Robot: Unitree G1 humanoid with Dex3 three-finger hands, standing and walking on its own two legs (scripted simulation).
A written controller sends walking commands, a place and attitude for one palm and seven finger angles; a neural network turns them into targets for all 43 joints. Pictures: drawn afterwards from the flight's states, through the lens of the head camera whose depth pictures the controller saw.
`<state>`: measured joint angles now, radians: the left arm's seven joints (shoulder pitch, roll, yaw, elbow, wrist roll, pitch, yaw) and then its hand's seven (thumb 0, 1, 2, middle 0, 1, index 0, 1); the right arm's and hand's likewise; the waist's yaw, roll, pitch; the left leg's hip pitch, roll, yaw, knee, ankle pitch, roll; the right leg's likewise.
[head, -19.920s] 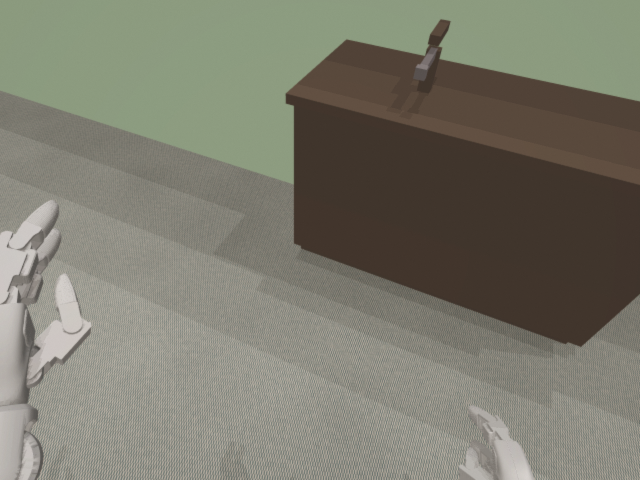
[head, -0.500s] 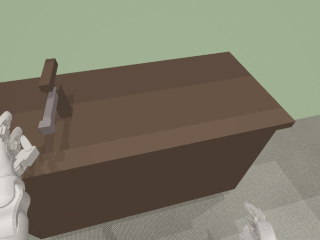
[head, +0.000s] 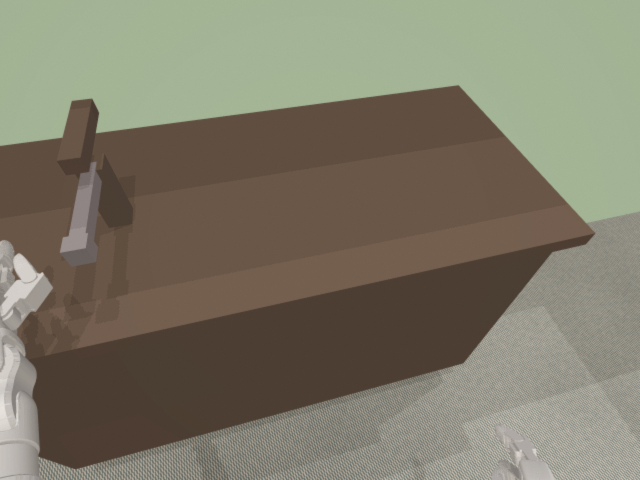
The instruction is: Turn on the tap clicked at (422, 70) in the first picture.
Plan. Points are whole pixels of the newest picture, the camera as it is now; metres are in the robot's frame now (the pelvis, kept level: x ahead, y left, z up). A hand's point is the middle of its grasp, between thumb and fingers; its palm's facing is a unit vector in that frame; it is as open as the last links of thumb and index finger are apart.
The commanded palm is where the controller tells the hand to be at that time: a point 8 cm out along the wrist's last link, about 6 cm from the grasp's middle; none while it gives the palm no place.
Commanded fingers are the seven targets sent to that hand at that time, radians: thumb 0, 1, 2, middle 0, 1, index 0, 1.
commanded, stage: reach beside the lever's end, fingers flat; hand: left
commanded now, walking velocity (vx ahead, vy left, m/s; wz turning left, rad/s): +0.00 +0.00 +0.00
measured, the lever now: (79, 249) +0.34 +0.33 +0.10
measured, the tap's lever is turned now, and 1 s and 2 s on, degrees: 0 0 20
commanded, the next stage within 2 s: push the lever round in 0.48 s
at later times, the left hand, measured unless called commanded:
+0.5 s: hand (43, 277) +0.31 +0.36 +0.09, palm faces +0.57 -0.82 -0.11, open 7.8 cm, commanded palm +0.26 +0.38 +0.09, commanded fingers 0.00 0.90 0.90 -0.15 -0.15 -0.15 -0.15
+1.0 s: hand (69, 275) +0.31 +0.33 +0.09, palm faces +0.56 -0.82 -0.09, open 7.8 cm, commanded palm +0.26 +0.36 +0.09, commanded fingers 0.00 0.90 0.90 -0.15 -0.15 -0.15 -0.15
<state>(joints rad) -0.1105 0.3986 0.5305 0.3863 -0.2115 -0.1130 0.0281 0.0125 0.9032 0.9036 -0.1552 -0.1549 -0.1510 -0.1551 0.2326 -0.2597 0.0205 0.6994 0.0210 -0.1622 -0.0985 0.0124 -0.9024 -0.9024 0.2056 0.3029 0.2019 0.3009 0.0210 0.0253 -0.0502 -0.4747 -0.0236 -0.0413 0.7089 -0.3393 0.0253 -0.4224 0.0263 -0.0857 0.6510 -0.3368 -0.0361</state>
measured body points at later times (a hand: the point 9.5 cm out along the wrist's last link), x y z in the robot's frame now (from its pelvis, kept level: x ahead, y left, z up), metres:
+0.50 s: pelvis +0.00 +0.00 +0.00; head +0.04 +0.01 +0.45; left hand +0.27 +0.40 +0.10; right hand +0.12 -0.26 -0.11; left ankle +0.01 +0.10 -0.72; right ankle +0.00 -0.10 -0.72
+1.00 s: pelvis +0.00 +0.00 +0.00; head +0.02 +0.00 +0.45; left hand +0.28 +0.37 +0.10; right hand +0.15 -0.25 -0.10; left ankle +0.01 +0.10 -0.72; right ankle +0.00 -0.10 -0.72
